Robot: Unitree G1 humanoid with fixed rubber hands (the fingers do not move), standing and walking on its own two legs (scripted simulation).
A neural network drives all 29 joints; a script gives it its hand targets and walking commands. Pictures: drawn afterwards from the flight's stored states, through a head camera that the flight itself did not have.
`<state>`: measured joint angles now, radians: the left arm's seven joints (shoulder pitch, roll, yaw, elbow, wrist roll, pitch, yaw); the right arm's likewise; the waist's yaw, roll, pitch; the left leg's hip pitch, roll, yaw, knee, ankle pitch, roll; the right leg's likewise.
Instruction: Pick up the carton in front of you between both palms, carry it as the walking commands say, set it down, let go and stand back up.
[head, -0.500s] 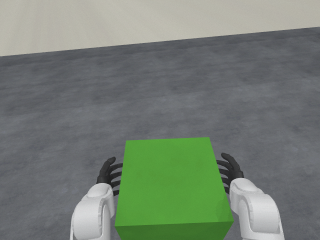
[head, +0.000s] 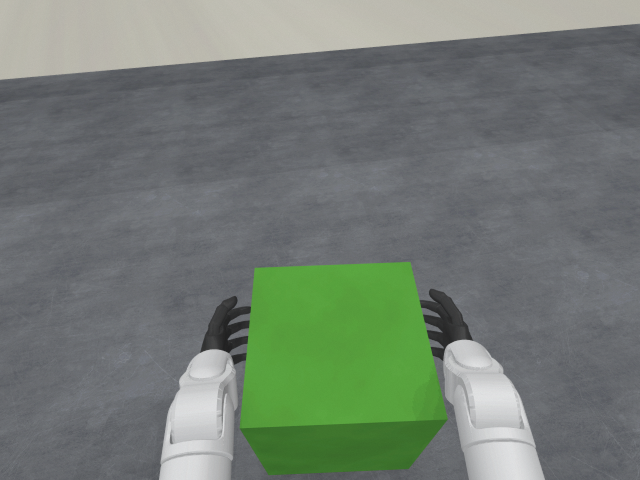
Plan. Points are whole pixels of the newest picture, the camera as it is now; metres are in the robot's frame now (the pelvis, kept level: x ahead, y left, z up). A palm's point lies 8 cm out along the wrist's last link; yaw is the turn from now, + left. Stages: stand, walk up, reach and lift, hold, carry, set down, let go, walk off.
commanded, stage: hold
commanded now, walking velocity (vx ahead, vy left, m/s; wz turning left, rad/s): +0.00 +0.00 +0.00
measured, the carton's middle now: (335, 373) +0.30 +0.00 -0.05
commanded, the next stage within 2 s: set down in 0.42 s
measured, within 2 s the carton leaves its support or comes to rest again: neither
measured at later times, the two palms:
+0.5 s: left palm (224, 350) +0.29 +0.14 +0.04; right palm (472, 363) +0.26 -0.15 +0.05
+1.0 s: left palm (260, 365) +0.35 +0.13 -0.12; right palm (446, 377) +0.31 -0.17 -0.11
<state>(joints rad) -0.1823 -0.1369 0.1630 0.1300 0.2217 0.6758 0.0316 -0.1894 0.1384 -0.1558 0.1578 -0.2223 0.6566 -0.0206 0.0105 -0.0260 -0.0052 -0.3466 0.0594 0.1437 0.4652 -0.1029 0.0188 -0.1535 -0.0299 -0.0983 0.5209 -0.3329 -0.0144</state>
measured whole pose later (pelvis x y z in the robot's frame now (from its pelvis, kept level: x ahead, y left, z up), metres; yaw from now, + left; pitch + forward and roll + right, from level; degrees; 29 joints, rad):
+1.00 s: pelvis -0.05 +0.04 -0.05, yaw -8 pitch +20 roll -1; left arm -0.60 -0.18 0.44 0.52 0.35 0.23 0.04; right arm -0.65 0.11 -0.48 0.62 -0.34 0.19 0.05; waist -0.01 -0.04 0.09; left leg -0.97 -0.04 -0.07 0.80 -0.17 0.00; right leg -0.84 0.07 0.12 0.89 -0.40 0.04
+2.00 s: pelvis -0.09 +0.03 -0.30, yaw -14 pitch +48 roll -4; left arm -1.10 0.04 0.48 0.67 0.21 0.28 0.07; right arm -1.20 -0.08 -0.37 0.84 -0.13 0.23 -0.09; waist 0.07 -0.05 -0.05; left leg -2.21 -0.09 -0.13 1.75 -0.38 -0.07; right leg -2.06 0.19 0.06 1.87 -0.65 0.07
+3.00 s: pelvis -0.10 +0.03 -0.38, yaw -15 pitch +42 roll +1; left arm -1.33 0.23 0.51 0.96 0.11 0.19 -0.01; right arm -1.48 -0.19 -0.16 1.08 -0.06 0.18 -0.12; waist 0.14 -0.04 0.26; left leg -2.32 0.00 -0.07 2.04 -0.45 -0.08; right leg -2.22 0.20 0.05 2.17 -0.68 0.05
